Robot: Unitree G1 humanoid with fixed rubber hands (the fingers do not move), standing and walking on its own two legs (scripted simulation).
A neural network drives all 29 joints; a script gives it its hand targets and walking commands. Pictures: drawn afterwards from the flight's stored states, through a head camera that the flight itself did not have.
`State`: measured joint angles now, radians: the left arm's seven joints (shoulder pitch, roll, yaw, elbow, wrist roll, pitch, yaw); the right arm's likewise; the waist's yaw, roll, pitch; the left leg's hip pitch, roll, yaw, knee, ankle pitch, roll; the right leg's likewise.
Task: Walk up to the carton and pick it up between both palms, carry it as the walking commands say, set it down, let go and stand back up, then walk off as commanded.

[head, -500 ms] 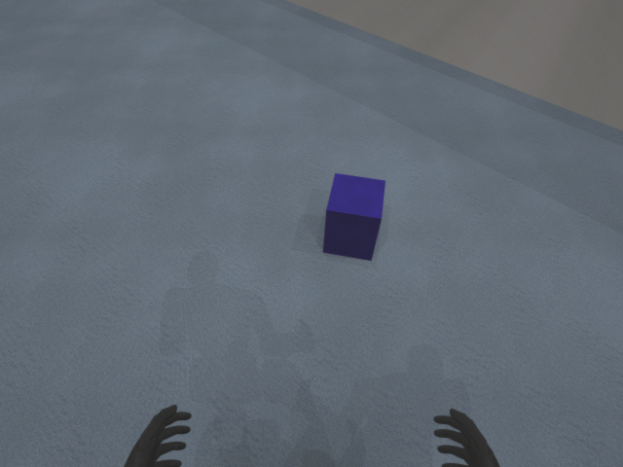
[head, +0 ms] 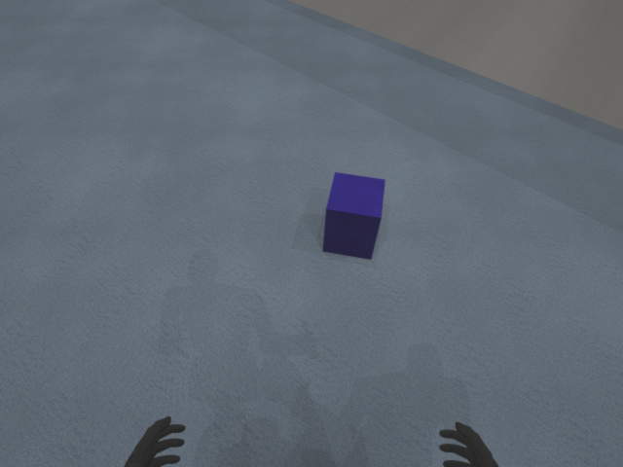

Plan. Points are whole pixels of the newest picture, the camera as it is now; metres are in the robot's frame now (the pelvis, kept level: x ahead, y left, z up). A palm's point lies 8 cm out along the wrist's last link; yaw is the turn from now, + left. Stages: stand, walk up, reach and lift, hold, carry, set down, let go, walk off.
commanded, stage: stand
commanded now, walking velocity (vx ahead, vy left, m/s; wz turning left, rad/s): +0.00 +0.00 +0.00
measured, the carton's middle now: (353, 216) +1.10 -0.17 -0.63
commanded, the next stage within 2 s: walk up in 1.40 s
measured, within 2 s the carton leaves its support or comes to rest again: neither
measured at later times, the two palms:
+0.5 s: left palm out of the picture +0.11 +0.23 -0.10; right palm out of the picture +0.11 -0.23 -0.10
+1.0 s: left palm out of the picture +0.09 +0.23 -0.11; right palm out of the picture +0.09 -0.23 -0.11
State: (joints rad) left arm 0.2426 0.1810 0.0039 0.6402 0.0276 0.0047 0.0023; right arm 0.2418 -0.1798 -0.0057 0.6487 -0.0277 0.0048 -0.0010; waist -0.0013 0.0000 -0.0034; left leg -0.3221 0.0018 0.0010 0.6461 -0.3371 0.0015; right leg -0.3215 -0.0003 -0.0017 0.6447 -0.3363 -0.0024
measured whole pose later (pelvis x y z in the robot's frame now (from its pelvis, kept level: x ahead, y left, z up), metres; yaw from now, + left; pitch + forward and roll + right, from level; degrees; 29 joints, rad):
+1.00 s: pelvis +0.00 +0.00 +0.01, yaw +0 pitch +0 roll +0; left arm 0.27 0.17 0.03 0.75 0.02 0.00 0.02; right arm 0.27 -0.17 -0.03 0.75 -0.02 0.00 -0.01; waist 0.00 0.00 0.01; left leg -0.28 0.00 0.00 0.58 -0.30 0.00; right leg -0.28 0.00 0.00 0.58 -0.30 0.00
